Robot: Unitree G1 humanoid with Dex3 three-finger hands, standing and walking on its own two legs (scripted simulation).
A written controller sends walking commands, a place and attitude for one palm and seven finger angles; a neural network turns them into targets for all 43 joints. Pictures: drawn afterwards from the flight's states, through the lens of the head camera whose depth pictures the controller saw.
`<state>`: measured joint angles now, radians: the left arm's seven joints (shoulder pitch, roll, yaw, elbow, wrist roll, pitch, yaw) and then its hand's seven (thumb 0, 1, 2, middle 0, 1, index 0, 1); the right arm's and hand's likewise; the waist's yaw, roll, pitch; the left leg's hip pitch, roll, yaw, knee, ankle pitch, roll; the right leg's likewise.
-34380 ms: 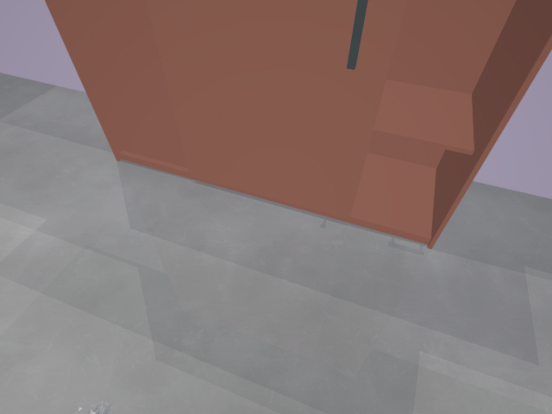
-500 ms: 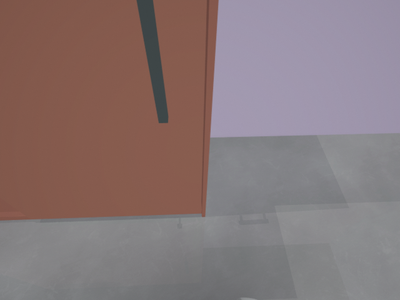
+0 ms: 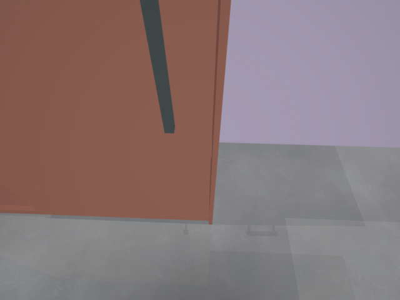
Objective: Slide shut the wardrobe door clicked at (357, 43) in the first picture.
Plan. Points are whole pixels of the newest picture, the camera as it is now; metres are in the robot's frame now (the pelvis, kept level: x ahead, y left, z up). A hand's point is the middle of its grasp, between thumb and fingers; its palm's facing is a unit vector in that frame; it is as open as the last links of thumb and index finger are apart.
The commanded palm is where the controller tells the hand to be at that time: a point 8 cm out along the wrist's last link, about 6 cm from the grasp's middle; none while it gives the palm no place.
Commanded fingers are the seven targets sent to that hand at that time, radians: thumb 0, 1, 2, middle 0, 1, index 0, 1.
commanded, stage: come to a stop and stand still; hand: left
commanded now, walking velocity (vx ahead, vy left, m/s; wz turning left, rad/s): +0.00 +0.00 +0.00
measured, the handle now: (162, 69) +0.52 +0.12 +0.18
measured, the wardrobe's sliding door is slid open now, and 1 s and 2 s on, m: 0.00 0.00 0.00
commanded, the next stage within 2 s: look again from close up in 1.18 s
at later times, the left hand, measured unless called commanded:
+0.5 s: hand out of the picture -0.02 +0.20 -0.17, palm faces +0.00 -0.98 -0.21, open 7.4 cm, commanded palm none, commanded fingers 0.00 0.90 0.90 -0.20 -0.30 -0.20 -0.30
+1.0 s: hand out of the picture -0.04 +0.17 -0.17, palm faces +0.02 -0.99 -0.14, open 7.4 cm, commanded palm none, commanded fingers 0.00 0.90 0.90 -0.20 -0.30 -0.20 -0.30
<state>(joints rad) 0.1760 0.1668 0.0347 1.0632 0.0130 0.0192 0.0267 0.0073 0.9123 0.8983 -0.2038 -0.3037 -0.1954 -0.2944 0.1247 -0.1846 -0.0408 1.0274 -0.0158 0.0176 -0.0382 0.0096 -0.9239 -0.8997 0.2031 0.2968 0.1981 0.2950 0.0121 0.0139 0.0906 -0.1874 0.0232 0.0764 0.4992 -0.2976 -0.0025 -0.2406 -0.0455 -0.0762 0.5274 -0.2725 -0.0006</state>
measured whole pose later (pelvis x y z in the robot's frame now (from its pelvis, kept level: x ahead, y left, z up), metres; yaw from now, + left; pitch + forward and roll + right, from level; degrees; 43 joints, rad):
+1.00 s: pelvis -0.03 +0.02 +0.00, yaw -1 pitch -2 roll +0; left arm 0.33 0.12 -0.02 1.10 0.01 -0.01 0.03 0.01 0.91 0.90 -0.20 -0.30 -0.19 -0.29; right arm 0.31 -0.12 0.01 1.13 -0.01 -0.01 -0.02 0.02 -0.92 -0.90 0.20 0.30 0.20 0.30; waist 0.01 -0.01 0.01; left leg -0.19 0.01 0.10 0.46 -0.24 0.03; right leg -0.24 -0.05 -0.05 0.46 -0.19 0.02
